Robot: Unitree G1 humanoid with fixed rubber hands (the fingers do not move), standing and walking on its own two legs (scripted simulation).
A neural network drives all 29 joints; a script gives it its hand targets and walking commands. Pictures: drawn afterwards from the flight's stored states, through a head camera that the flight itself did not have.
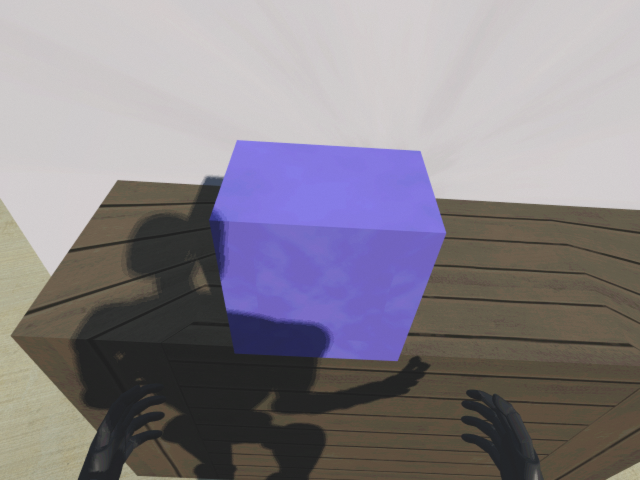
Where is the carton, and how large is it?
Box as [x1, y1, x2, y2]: [209, 140, 445, 360]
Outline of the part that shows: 237,140 209,219 234,352 254,354 397,360 445,234 444,227 420,151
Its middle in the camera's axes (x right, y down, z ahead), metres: +0.00 +0.03 +0.56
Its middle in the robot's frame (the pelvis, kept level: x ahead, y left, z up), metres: +0.41 +0.04 +0.07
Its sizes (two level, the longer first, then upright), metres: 0.249 0.164 0.269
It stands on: a pedestal, 0.71 m high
